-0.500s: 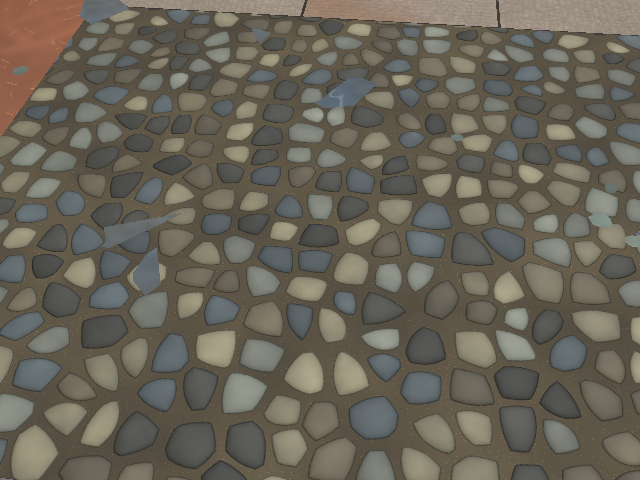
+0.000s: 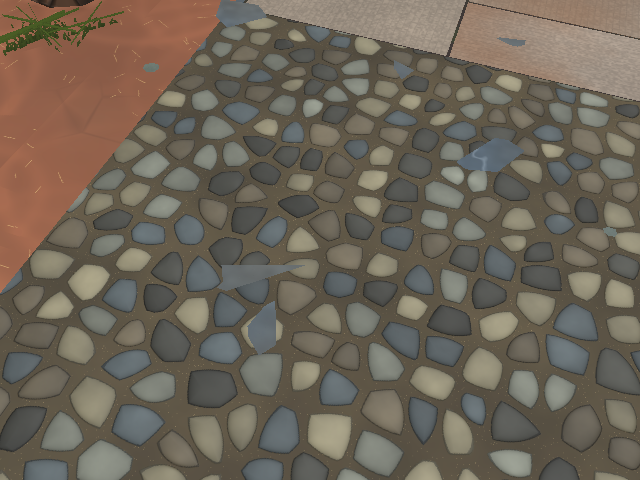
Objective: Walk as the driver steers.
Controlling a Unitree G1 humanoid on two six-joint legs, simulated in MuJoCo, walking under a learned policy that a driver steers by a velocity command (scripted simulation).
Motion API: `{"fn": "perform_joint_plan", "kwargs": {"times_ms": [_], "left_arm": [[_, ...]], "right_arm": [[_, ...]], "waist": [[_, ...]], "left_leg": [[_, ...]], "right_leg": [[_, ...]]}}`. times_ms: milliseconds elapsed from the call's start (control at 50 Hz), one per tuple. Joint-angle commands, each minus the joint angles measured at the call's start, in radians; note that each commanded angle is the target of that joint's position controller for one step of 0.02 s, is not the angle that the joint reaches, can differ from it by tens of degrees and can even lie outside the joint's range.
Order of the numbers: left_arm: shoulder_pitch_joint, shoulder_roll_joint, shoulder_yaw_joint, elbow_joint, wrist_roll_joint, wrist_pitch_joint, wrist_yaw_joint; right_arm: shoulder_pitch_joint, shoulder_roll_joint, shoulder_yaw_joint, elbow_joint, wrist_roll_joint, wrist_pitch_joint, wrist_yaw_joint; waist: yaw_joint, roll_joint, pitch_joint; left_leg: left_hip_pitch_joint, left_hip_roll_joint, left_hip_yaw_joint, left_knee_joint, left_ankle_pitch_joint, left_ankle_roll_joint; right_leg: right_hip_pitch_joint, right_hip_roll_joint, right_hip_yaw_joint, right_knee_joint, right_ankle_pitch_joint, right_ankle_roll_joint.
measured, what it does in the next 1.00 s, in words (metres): climbs, turning right: right foot, then left foot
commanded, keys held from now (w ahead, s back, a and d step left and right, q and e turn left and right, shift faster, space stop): e+shift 1.00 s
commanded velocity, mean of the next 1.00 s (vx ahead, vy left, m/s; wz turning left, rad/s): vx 0.11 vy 0.00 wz -0.89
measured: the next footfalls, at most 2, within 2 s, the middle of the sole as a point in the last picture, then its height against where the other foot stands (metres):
right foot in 0.28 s outside the picture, level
left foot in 0.74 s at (270, 469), level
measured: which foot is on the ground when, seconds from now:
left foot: down 0.00-0.28, up 0.30-0.72, down 0.74-1.00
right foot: up 0.00-0.26, down 0.28-0.74, up 0.76-1.00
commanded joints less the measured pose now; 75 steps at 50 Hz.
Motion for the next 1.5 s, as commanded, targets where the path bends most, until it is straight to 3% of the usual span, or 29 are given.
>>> {"fn": "perform_joint_plan", "kwargs": {"times_ms": [20, 100, 160, 240, 280, 300, 320, 340, 380, 420, 520, 700, 720, 760, 780, 800, 860, 940, 1060, 1120, 1160, 1180, 1200, 1220, 1260, 1280, 1300, 1380, 1500], "left_arm": [[0.013, 0.026, 0.018, -0.080, -0.024, 0.035, 0.025], [-0.100, 0.016, 0.024, -0.152, 0.001, 0.066, 0.013], [-0.122, 0.025, 0.021, -0.152, 0.010, 0.052, -0.020], [-0.010, 0.167, 0.065, -0.183, 0.001, 0.108, -0.050], [0.174, 0.243, 0.104, -0.157, 0.003, 0.116, -0.038], [0.091, 0.242, 0.090, -0.153, 0.008, 0.088, -0.018], [-0.074, 0.246, 0.057, -0.245, 0.053, 0.044, -0.016], [-0.128, 0.275, 0.067, -0.304, 0.059, 0.020, -0.034], [-0.230, 0.219, 0.056, -0.332, -0.004, 0.012, -0.037], [-0.246, 0.202, 0.051, -0.342, 0.000, 0.018, -0.012], [-0.184, 0.230, 0.065, -0.333, 0.010, 0.073, 0.041], [-0.254, 0.175, 0.051, -0.380, 0.004, 0.111, 0.026], [-0.270, 0.163, 0.045, -0.388, -0.002, 0.112, 0.024], [-0.167, 0.110, 0.025, -0.404, 0.007, 0.110, 0.020], [-0.161, 0.215, 0.052, -0.406, 0.017, 0.096, 0.009], [-0.167, 0.268, 0.066, -0.376, 0.009, 0.097, 0.006], [-0.152, 0.204, 0.045, -0.350, 0.011, 0.118, 0.005], [-0.263, 0.160, 0.018, -0.400, -0.001, 0.111, 0.009], [-0.255, 0.132, 0.006, -0.395, 0.010, 0.116, -0.005], [-0.168, 0.164, 0.020, -0.354, -0.004, 0.117, -0.024], [-0.001, 0.163, 0.034, -0.255, -0.013, 0.110, -0.031], [0.156, 0.176, 0.049, -0.167, -0.016, 0.103, -0.023], [0.274, 0.226, 0.065, -0.135, -0.017, 0.087, -0.015], [0.148, 0.321, 0.057, -0.225, 0.009, 0.035, -0.024], [0.010, 0.210, 0.022, -0.256, 0.026, -0.018, -0.024], [-0.010, 0.182, 0.011, -0.255, 0.020, -0.021, -0.018], [-0.045, 0.217, 0.016, -0.232, 0.064, 0.002, -0.010], [0.080, 0.139, -0.010, -0.153, 0.047, -0.013, -0.029], [0.167, 0.146, -0.012, -0.078, 0.050, -0.031, -0.013]], "right_arm": [[-0.039, -0.046, -0.037, -0.035, 0.021, -0.054, -0.012], [-0.096, -0.078, -0.046, 0.007, 0.003, -0.045, -0.085], [-0.080, -0.199, -0.075, 0.028, 0.035, -0.026, -0.117], [-0.178, -0.280, -0.103, -0.007, 0.074, -0.030, -0.090], [-0.239, -0.211, -0.088, -0.034, 0.071, -0.031, -0.063], [-0.199, -0.080, -0.056, -0.044, 0.027, -0.034, -0.042], [0.039, -0.074, -0.047, -0.048, 0.010, -0.037, -0.032], [0.050, -0.213, -0.064, -0.063, 0.006, -0.043, -0.027], [-0.082, -0.275, -0.085, -0.085, 0.015, -0.034, -0.036], [-0.152, -0.255, -0.082, -0.095, 0.008, -0.009, -0.048], [-0.203, -0.145, -0.053, -0.076, 0.014, 0.017, -0.064], [-0.197, -0.192, -0.081, -0.032, 0.030, -0.003, -0.046], [-0.156, -0.203, -0.090, -0.013, 0.029, -0.007, -0.044], [-0.189, -0.301, -0.103, -0.038, -0.016, 0.015, -0.054], [-0.181, -0.269, -0.105, -0.040, -0.036, 0.012, -0.055], [-0.215, -0.213, -0.090, -0.059, -0.023, 0.015, -0.063], [-0.226, -0.201, -0.075, -0.058, 0.010, 0.039, -0.093], [-0.116, -0.238, -0.083, -0.028, -0.011, 0.054, -0.101], [-0.131, -0.297, -0.109, -0.010, 0.003, 0.061, -0.074], [-0.115, -0.337, -0.127, 0.007, 0.044, 0.039, -0.056], [-0.169, -0.306, -0.121, 0.009, 0.053, 0.032, -0.055], [-0.177, -0.248, -0.110, 0.008, 0.036, 0.032, -0.053], [-0.224, -0.160, -0.086, -0.011, 0.023, 0.031, -0.037], [-0.274, -0.112, -0.069, -0.103, 0.030, -0.005, -0.024], [-0.333, -0.242, -0.091, -0.113, 0.069, -0.065, 0.001], [-0.258, -0.244, -0.093, -0.070, 0.046, -0.072, 0.002], [-0.164, -0.225, -0.076, 0.001, -0.098, -0.018, 0.020], [-0.177, -0.203, -0.069, 0.019, -0.035, 0.056, 0.037], [-0.361, -0.176, -0.047, -0.039, -0.018, 0.038, 0.044]], "waist": [[-0.022, 0.211, -0.044], [0.011, 0.169, 0.061], [0.002, 0.122, 0.002], [0.097, 0.183, -0.106], [0.199, 0.027, -0.133], [0.091, -0.263, 0.014], [-0.114, -0.270, -0.107], [-0.086, -0.170, -0.250], [-0.121, 0.092, -0.101], [-0.115, 0.113, -0.094], [-0.073, 0.044, -0.190], [-0.049, -0.167, -0.165], [-0.070, -0.147, -0.166], [0.017, 0.252, -0.164], [0.011, 0.297, -0.138], [0.000, 0.217, -0.111], [-0.020, 0.126, -0.055], [-0.102, 0.157, -0.080], [-0.099, 0.195, -0.127], [-0.062, 0.227, -0.150], [0.032, 0.174, -0.137], [0.082, 0.043, -0.122], [0.131, -0.203, -0.027], [0.047, -0.319, 0.019], [0.017, -0.124, 0.074], [-0.019, -0.091, 0.057], [-0.040, -0.139, 0.047], [-0.015, -0.087, 0.059], [0.053, -0.083, 0.115]], "left_leg": [[0.216, 0.226, -0.147, -0.505, 0.654, 0.052], [0.185, 0.112, 0.083, -0.594, 0.799, 0.005], [0.248, 0.078, 0.162, -0.510, 1.011, -0.006], [0.406, 0.159, 0.121, -0.284, 1.302, 0.008], [0.258, 0.060, 0.095, 0.186, 0.781, -0.006], [-0.025, -0.138, 0.045, 0.518, -0.181, -0.035], [-0.199, -0.212, -0.160, 0.738, -0.255, -0.070], [-0.211, -0.208, -0.297, 0.736, -0.195, -0.060], [-0.251, -0.134, -0.313, 0.552, -0.059, -0.048], [-0.193, -0.111, -0.321, 0.393, -0.007, -0.067], [-0.101, -0.161, -0.270, 0.121, 0.103, -0.127], [0.108, -0.173, -0.284, -0.358, 0.225, -0.081], [0.201, -0.136, -0.277, -0.486, 0.336, -0.060], [0.375, 0.230, -0.645, -0.521, 0.559, 0.157], [0.306, 0.326, -0.755, -0.556, 0.513, 0.245], [0.281, 0.267, -0.632, -0.541, 0.411, 0.228], [0.232, 0.127, -0.381, -0.536, 0.341, 0.165], [0.356, 0.148, -0.272, -0.554, 0.411, 0.204], [0.324, 0.201, -0.124, -0.543, 0.408, 0.190], [0.245, 0.244, -0.136, -0.616, -0.052, 0.145], [0.115, 0.214, -0.063, -0.544, -0.234, 0.080], [-0.002, 0.140, 0.022, -0.332, -0.283, 0.035], [-0.319, 0.042, 0.089, 0.171, -0.254, -0.023], [-0.676, -0.106, -0.102, 0.370, -0.214, -0.039], [-0.698, -0.016, -0.219, 0.333, 0.058, 0.014], [-0.622, 0.010, -0.210, 0.277, 0.162, 0.004], [-0.445, 0.013, -0.124, 0.213, 0.271, -0.040], [-0.367, -0.015, -0.072, 0.143, 0.366, -0.080], [-0.394, -0.030, -0.041, -0.104, 0.443, -0.034]], "right_leg": [[-0.175, -0.043, -0.005, 0.023, 0.039, 0.018], [-0.128, 0.019, -0.099, -0.317, 0.186, -0.002], [0.082, 0.108, -0.237, -0.665, 0.315, -0.016], [0.233, 0.097, -0.230, -0.741, 0.203, -0.085], [0.495, 0.092, -0.154, -0.977, 0.336, -0.169], [0.518, 0.062, 0.001, -0.958, 0.785, -0.229], [0.563, -0.104, 0.424, -0.945, 0.938, -0.423], [0.559, -0.209, 0.662, -1.138, 0.509, -0.506], [0.414, -0.158, 0.620, -1.239, 0.042, -0.392], [0.334, -0.088, 0.521, -1.210, 0.109, -0.335], [0.312, 0.019, 0.381, -1.078, 0.437, -0.253], [0.298, 0.062, 0.522, -0.965, 0.215, -0.147], [0.260, 0.096, 0.505, -0.910, 0.122, -0.120], [-0.058, 0.293, 0.204, -0.525, -0.454, -0.024], [-0.140, 0.195, 0.164, -0.322, -0.401, 0.028], [-0.144, 0.137, 0.130, -0.242, -0.309, 0.055], [-0.171, 0.090, 0.043, -0.105, -0.146, 0.087], [-0.219, 0.007, -0.033, -0.249, -0.104, 0.113], [-0.013, -0.029, -0.102, -0.530, -0.135, 0.084], [0.157, -0.013, -0.158, -0.665, -0.178, 0.011], [0.379, 0.034, -0.234, -0.819, -0.138, -0.054], [0.537, 0.077, -0.223, -0.891, -0.203, -0.093], [0.668, -0.084, 0.115, -1.018, -0.389, -0.194], [0.655, -0.280, 0.719, -1.205, -0.566, -0.377], [0.572, -0.319, 0.665, -1.344, -0.584, -0.349], [0.552, -0.275, 0.543, -1.304, -0.466, -0.307], [0.434, -0.133, 0.338, -1.341, -0.328, -0.210], [0.434, -0.064, 0.202, -1.362, -0.122, -0.192], [0.559, -0.115, 0.182, -1.407, 0.011, -0.205]]}}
